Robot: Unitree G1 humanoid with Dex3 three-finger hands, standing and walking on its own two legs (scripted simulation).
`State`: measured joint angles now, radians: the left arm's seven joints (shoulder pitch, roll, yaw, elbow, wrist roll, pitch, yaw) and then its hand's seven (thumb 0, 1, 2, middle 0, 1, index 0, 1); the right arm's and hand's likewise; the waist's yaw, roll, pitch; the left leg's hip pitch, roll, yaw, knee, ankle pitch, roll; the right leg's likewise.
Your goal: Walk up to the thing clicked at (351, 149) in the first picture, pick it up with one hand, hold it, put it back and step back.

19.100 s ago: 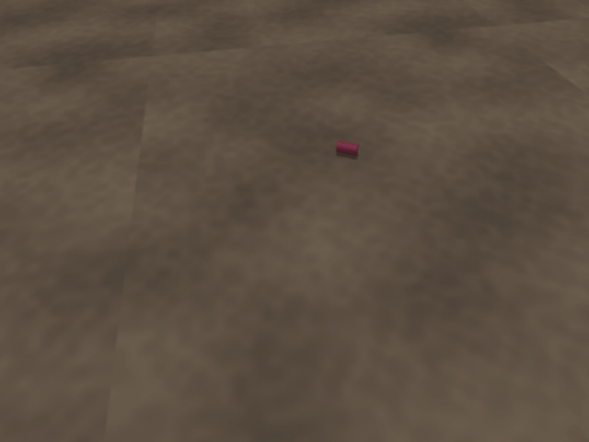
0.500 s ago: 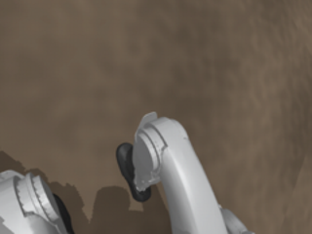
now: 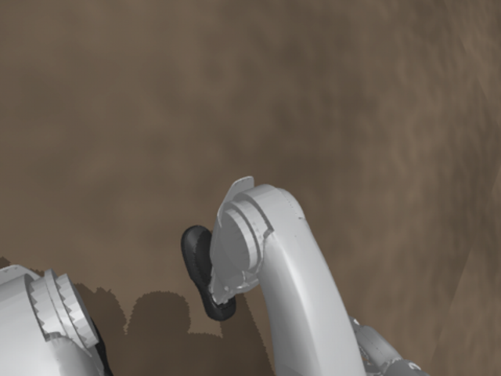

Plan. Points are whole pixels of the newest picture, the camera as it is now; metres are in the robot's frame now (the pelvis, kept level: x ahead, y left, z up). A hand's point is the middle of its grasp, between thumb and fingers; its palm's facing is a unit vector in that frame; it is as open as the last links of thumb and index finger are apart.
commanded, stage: rest palm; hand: left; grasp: from above
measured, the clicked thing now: out of the picture +0.54 +0.31 -0.29
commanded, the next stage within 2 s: close in 0.56 s
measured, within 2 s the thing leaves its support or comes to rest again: neither
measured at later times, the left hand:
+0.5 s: hand out of the picture +0.50 +0.30 -0.25, palm faces -0.50 -0.09 -0.86, open 13.7 cm
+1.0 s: hand out of the picture +0.50 +0.31 -0.25, palm faces -0.48 -0.09 -0.88, open 12.9 cm
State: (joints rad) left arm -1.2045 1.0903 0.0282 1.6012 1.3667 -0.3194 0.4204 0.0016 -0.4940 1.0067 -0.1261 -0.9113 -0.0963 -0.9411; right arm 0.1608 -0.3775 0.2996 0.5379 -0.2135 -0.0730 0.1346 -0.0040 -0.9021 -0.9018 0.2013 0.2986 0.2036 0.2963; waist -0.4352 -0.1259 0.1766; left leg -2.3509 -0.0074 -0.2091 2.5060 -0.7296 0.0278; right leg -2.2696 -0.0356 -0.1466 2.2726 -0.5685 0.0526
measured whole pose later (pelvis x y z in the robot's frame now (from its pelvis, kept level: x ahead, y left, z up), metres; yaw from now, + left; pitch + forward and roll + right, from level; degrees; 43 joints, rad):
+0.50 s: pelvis +0.00 +0.00 +0.00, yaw +0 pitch +31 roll -15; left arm -1.20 1.11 0.07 1.63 1.34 -0.26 0.41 0.00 -0.43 0.95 -0.14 -0.93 -0.13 -0.94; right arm 0.18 -0.37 0.33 0.53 -0.20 -0.10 0.14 0.00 -0.90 -0.90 0.20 0.30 0.20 0.30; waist -0.46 -0.11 0.21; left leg -2.37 0.00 -0.21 2.51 -0.71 0.03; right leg -2.29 -0.03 -0.14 2.27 -0.54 0.06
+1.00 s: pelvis +0.00 +0.00 +0.00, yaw -1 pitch +32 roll -16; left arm -1.22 1.12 0.05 1.62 1.36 -0.27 0.42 0.00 -0.30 0.86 -0.23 -0.85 -0.23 -0.86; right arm 0.15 -0.37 0.32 0.54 -0.22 -0.10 0.14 0.00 -0.90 -0.90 0.20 0.30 0.20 0.30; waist -0.45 -0.12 0.20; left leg -2.37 0.00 -0.21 2.51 -0.73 0.03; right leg -2.28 -0.03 -0.15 2.27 -0.56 0.06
